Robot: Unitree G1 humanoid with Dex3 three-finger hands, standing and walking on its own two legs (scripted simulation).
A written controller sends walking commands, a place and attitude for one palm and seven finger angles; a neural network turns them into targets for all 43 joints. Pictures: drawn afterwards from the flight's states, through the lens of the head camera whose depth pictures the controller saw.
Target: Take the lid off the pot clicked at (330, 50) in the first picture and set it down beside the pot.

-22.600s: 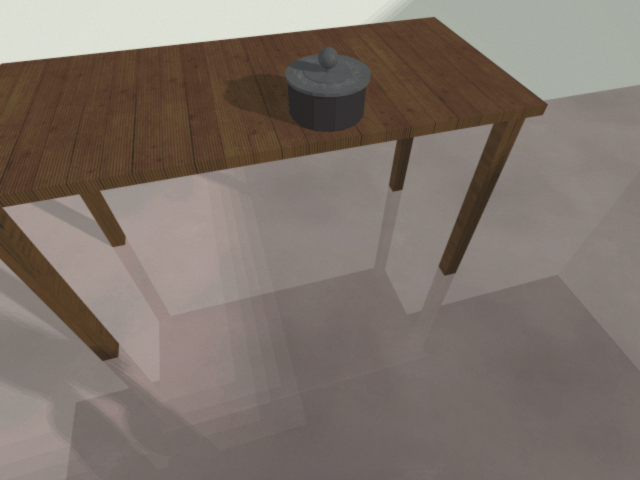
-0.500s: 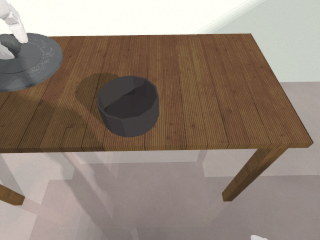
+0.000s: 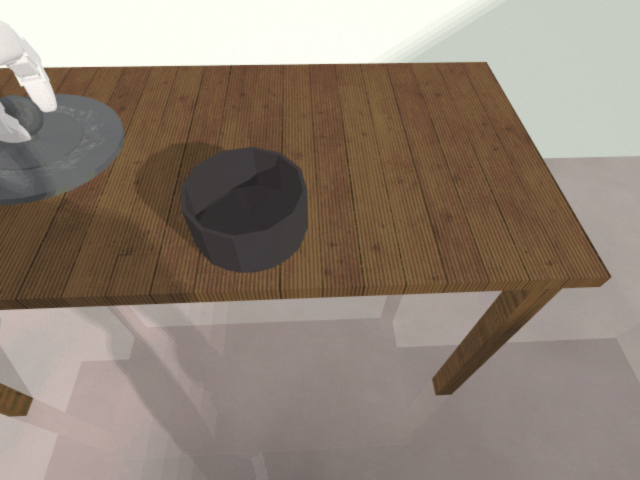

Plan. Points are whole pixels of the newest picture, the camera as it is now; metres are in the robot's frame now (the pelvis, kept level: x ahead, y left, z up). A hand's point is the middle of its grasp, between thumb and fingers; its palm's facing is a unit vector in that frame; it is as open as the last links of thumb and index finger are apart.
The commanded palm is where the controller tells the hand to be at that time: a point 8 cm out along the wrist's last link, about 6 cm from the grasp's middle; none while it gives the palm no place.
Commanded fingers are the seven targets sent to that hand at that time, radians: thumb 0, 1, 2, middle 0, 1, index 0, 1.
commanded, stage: lower the lid onto the table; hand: left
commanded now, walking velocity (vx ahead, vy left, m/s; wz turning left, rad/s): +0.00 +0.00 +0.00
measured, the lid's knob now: (18, 116) +0.48 +0.33 +0.20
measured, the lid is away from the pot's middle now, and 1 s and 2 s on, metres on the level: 0.23 0.22 0.23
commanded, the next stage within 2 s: none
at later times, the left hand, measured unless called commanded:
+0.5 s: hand (23, 132) +0.46 +0.32 +0.19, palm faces -0.36 -0.12 -0.93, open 7.5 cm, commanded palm +0.47 +0.33 +0.26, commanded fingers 0.00 0.65 0.95 -0.95 -1.06 -0.90 -1.06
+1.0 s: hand (43, 152) +0.47 +0.32 +0.16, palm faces -0.39 -0.13 -0.91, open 7.5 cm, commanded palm +0.48 +0.33 +0.22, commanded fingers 0.00 0.65 0.95 -0.95 -1.06 -0.90 -1.06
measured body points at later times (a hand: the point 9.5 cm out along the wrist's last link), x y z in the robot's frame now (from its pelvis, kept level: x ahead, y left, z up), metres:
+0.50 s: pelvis +0.01 +0.00 +0.00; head +0.06 +0.00 +0.44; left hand +0.48 +0.32 +0.24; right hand +0.07 -0.27 -0.12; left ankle +0.02 +0.08 -0.74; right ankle -0.02 -0.14 -0.74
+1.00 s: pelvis +0.01 +0.01 +0.00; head +0.07 +0.02 +0.44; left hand +0.49 +0.33 +0.21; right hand +0.06 -0.27 -0.12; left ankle +0.02 +0.08 -0.74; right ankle -0.02 -0.14 -0.74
